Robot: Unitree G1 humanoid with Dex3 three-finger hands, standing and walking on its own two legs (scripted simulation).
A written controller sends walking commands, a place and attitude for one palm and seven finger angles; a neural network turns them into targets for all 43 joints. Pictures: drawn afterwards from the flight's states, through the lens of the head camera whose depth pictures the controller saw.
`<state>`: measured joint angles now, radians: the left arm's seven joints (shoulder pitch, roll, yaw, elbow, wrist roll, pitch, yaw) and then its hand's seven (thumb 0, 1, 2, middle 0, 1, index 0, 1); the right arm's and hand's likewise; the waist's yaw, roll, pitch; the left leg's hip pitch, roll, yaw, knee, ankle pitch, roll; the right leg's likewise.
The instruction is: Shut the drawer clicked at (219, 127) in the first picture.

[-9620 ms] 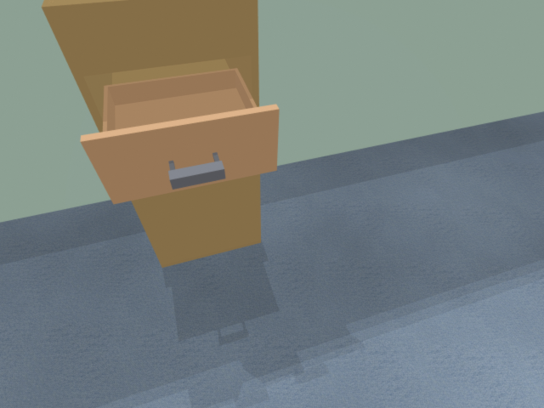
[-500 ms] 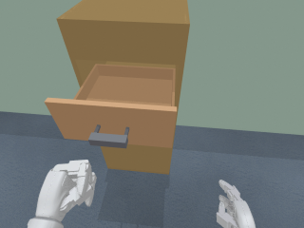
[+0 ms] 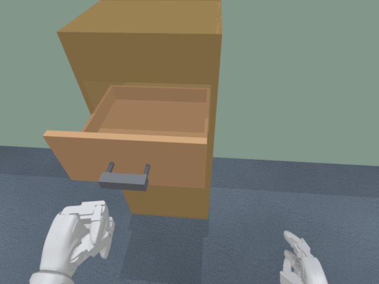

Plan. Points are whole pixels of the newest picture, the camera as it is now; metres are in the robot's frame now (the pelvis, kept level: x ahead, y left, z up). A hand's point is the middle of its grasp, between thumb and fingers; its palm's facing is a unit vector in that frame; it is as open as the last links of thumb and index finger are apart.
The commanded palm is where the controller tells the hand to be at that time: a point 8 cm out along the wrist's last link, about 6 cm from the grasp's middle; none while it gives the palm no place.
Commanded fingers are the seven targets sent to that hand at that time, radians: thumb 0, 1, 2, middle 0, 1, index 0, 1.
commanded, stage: bring the fist close to the handle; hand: left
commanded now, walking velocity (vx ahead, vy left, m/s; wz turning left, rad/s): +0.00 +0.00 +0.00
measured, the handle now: (126, 174) +0.37 +0.19 +0.02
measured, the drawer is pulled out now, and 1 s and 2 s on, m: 0.24 0.24 0.23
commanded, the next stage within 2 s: push the drawer shut in 1.42 s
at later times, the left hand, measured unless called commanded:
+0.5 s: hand (115, 225) +0.22 +0.16 +0.07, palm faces -0.01 -1.00 -0.04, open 3.3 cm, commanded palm +0.19 +0.21 +0.07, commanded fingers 0.00 0.90 0.90 -1.40 -1.60 -1.40 -1.60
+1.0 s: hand (128, 214) +0.26 +0.16 +0.02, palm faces -0.04 -1.00 -0.02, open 3.3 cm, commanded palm +0.25 +0.21 +0.02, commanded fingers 0.00 0.90 0.90 -1.40 -1.60 -1.40 -1.60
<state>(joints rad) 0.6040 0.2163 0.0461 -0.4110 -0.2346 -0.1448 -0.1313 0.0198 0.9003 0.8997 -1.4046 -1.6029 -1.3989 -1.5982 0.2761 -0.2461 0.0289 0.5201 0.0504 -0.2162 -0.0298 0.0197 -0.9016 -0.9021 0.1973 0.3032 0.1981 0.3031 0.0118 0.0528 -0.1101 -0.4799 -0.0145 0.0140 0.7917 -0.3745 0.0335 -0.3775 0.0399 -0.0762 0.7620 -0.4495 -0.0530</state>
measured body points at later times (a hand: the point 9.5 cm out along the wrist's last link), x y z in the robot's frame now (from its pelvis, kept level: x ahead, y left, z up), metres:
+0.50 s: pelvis +0.00 -0.01 -0.01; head +0.02 -0.02 +0.44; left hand +0.21 +0.21 +0.08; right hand +0.17 -0.25 -0.08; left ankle +0.02 +0.10 -0.71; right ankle -0.03 -0.08 -0.71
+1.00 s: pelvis -0.01 +0.01 -0.03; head +0.04 +0.01 +0.42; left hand +0.26 +0.21 +0.03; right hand +0.16 -0.23 -0.11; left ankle +0.02 +0.10 -0.71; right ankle -0.03 -0.08 -0.71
